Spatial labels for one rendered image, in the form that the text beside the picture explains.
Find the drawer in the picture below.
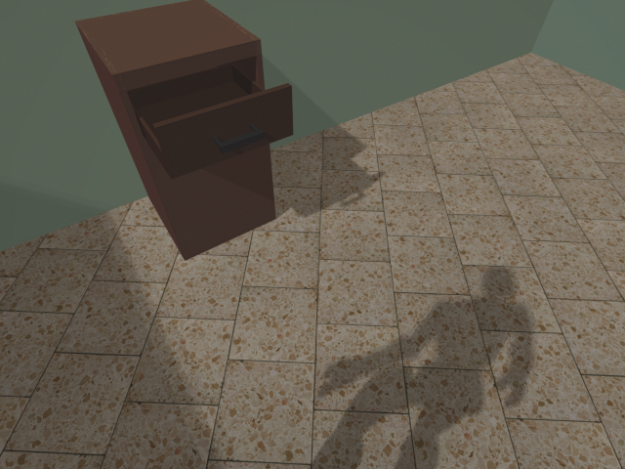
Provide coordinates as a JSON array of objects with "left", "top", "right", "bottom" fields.
[{"left": 127, "top": 64, "right": 293, "bottom": 180}]

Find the handle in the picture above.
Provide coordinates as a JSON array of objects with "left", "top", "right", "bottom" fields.
[{"left": 212, "top": 124, "right": 265, "bottom": 154}]

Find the cabinet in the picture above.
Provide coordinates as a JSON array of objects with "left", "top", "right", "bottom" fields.
[{"left": 75, "top": 0, "right": 276, "bottom": 260}]

